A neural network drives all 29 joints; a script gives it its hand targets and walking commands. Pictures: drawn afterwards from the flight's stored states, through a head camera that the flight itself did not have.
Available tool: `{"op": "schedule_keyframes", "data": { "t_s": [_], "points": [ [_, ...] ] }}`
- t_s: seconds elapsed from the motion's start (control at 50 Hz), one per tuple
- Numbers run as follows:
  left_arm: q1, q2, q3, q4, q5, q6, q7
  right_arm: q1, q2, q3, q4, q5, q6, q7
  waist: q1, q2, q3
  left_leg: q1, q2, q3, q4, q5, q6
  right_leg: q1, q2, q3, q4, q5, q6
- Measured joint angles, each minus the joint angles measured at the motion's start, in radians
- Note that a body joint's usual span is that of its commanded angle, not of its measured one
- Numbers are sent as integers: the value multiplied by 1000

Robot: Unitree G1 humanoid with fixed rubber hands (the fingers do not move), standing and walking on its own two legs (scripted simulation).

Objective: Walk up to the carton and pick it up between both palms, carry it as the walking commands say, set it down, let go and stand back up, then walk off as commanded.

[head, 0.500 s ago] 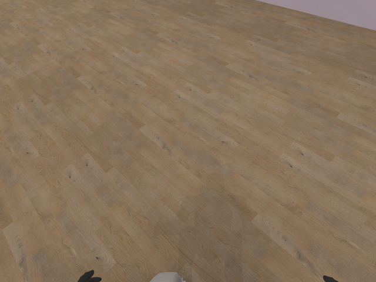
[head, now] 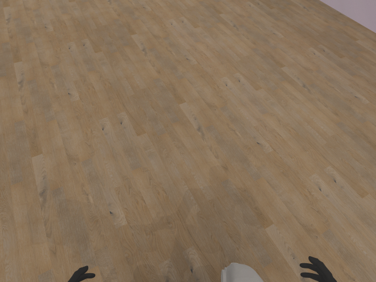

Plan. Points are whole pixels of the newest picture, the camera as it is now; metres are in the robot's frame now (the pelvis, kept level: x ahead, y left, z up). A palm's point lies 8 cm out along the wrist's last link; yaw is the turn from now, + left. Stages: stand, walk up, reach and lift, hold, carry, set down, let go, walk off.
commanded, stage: walk up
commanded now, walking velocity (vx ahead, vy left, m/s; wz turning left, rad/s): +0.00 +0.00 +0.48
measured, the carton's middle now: out of the picture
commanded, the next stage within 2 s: none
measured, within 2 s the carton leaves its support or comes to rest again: neither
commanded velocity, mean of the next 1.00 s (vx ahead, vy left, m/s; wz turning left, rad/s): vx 0.00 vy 0.00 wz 0.48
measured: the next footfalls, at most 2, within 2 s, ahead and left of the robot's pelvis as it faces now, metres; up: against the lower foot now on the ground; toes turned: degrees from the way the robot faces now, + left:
right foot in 0.28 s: +0.03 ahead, -0.13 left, +0.00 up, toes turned +4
left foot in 0.74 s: -0.06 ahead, +0.09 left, +0.00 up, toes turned +25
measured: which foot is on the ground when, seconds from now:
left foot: down 0.00-0.28, up 0.30-0.72, down 0.74-1.00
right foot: up 0.00-0.26, down 0.28-0.74, up 0.76-1.00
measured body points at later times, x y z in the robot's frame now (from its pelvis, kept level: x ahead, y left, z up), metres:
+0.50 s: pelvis -0.01 -0.05 +0.00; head +0.03 -0.07 +0.45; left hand +0.02 +0.24 -0.10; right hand +0.15 -0.30 -0.14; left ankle -0.07 +0.09 -0.66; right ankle -0.01 -0.14 -0.74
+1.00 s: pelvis -0.07 -0.01 +0.00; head -0.03 +0.03 +0.45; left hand -0.11 +0.27 -0.14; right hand +0.15 -0.20 -0.12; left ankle -0.09 +0.07 -0.74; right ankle +0.00 -0.15 -0.67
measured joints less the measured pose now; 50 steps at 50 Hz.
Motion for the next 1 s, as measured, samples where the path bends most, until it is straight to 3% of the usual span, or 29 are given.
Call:
{"op": "schedule_keyframes", "data": {
  "t_s": [0.2, 0.28, 0.32, 0.36, 0.42, 0.46, 0.58, 0.68, 0.74, 0.8, 0.86, 1.0],
  "points": [
    [-55, -17, -16, -52, -14, -4, 10, 62, -3, -7, -9, -19, 12, 0, -33, 30, -28, -39, -28, -85, -19, 36, -16, 75, 54, 28, -262, 20, -20],
    [-42, -32, -23, -66, -22, -27, 17, 85, -17, -16, -12, -22, 19, 3, -28, 41, -47, -68, -51, -108, 9, 33, -40, 193, 60, 3, -497, 106, -46],
    [-25, -44, -20, -56, -12, -34, 18, 83, -28, -23, -18, -28, 21, 2, -22, 67, -43, -121, -44, -97, 142, -92, -49, 204, 66, -17, -515, 131, -96],
    [-4, -45, -20, -38, -6, -31, 13, 80, -26, -28, -27, -35, 31, 1, -26, 72, -38, -185, -36, -54, 338, -207, -62, 219, 52, -38, -520, 129, -115],
    [17, -46, -18, -23, 0, -32, 12, 80, -28, -28, -39, -33, 42, 12, -21, 76, -30, -241, -5, -10, 560, -204, -86, 253, 31, -69, -549, 137, -118],
    [24, -49, -15, -23, 1, -37, 13, 78, -29, -25, -44, -29, 48, 19, -13, 74, -25, -245, 20, 6, 617, -183, -99, 267, 17, -88, -556, 140, -117],
    [37, -59, -8, -30, 10, -43, 14, 35, -20, -8, -65, -19, 59, 31, 8, 57, -13, -166, 64, 39, 436, -187, -102, 268, -16, -149, -547, 137, -109],
    [53, -48, 1, -9, 17, -34, 8, -14, -6, 8, -88, -11, 47, 35, 27, 29, -7, -75, 50, 77, 226, -194, -78, 239, -49, -198, -510, 129, -87],
    [69, -29, 7, 11, 14, -24, 1, -21, -3, 8, -94, -14, 23, 29, 31, 13, -16, 2, 36, 87, 54, -21, -40, 196, -76, -214, -424, 95, -59],
    [59, -19, 4, 30, 5, -13, -2, -10, 13, 6, -70, -20, 4, 10, 33, -12, -5, -6, 12, 68, 61, -50, -10, 98, -47, -82, -185, -70, -7],
    [51, -26, -5, 41, -1, -14, -5, 16, 26, 2, -41, -20, 3, -7, 29, -14, -4, 18, 2, 44, -2, -18, -2, 26, -21, -23, -28, -56, 13],
    [-1, -33, -4, 21, 10, 7, -6, 61, 35, 11, -25, -20, -6, -8, -10, 9, -23, 3, -19, -11, -50, 38, 9, -39, 12, 34, 10, -6, 10]
  ]
}}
